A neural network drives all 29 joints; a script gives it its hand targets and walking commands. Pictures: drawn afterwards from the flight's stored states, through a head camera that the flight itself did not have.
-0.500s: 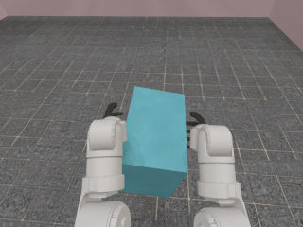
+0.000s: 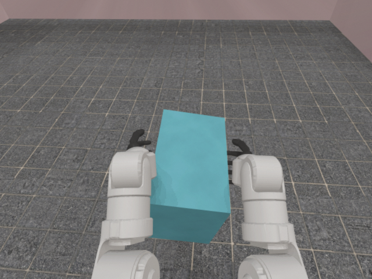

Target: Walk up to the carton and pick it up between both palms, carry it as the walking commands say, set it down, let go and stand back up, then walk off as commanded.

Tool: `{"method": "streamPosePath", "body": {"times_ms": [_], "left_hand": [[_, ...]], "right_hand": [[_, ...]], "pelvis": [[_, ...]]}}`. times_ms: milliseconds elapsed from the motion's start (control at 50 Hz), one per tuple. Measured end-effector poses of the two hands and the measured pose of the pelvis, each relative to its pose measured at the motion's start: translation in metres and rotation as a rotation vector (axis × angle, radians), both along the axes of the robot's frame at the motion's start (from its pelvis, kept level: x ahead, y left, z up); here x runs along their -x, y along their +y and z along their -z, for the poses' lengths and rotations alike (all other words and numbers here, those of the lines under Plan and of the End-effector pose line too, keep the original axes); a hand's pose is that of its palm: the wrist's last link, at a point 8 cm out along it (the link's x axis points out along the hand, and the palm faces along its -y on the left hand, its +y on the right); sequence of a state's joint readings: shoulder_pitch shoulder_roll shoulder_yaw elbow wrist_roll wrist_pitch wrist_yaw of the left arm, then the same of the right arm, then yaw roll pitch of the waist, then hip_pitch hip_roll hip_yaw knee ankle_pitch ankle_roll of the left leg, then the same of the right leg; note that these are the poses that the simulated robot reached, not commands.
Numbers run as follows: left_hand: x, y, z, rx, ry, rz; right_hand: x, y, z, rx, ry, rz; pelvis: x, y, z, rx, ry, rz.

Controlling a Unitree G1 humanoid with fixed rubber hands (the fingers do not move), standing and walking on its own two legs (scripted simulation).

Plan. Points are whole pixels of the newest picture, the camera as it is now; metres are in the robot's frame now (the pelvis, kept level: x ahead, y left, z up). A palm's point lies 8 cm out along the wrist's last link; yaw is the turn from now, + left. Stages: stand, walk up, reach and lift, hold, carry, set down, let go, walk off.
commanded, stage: carry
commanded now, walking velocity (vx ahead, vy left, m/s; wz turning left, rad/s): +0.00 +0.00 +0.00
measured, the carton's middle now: (186, 176) +0.35 +0.01 +0.03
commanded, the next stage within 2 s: hold in 0.34 s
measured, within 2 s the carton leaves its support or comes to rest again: neither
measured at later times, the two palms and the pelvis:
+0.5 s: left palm (141, 173) +0.33 +0.11 +0.07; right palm (243, 179) +0.32 -0.11 +0.05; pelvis +0.00 +0.00 +0.00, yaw +0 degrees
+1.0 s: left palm (132, 175) +0.32 +0.12 +0.08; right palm (239, 177) +0.31 -0.10 +0.07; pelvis +0.00 +0.01 +0.01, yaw +1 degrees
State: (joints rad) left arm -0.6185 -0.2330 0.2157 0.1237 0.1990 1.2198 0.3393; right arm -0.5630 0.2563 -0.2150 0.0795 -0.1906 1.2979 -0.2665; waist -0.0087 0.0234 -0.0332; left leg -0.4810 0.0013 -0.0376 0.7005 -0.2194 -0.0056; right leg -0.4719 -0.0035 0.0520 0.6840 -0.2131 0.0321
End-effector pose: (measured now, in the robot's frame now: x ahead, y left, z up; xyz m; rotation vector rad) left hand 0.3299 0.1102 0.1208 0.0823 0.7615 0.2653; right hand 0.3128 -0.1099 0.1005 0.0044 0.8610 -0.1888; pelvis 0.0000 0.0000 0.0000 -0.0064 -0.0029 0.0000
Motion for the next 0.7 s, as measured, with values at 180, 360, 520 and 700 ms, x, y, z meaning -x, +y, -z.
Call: {"method": "streamPosePath", "body": {"times_ms": [180, 360, 520, 700], "left_hand": [[-0.001, 0.0, 0.002, 0.0, 0.004, 0.0], [-0.003, 0.0, 0.006, -0.001, 0.004, 0.006], [-0.002, -0.002, 0.049, -0.021, -0.059, 0.073], [0.006, 0.002, 0.039, -0.009, -0.129, 0.053]], "right_hand": [[-0.001, 0.0, 0.002, 0.0, 0.004, 0.0], [-0.004, 0.0, 0.006, -0.004, 0.003, -0.001], [-0.005, -0.005, 0.045, 0.031, -0.065, -0.025], [0.0, -0.002, 0.035, -0.016, -0.132, 0.0]], "pelvis": [[0.0, 0.0, 0.0, 0.0, 0.0, 0.0], [-0.001, 0.0, 0.0, 0.0, 0.0, 0.0], [0.0, 0.001, -0.004, 0.002, -0.074, 0.0], [0.001, 0.004, -0.005, 0.005, -0.126, -0.002]]}}
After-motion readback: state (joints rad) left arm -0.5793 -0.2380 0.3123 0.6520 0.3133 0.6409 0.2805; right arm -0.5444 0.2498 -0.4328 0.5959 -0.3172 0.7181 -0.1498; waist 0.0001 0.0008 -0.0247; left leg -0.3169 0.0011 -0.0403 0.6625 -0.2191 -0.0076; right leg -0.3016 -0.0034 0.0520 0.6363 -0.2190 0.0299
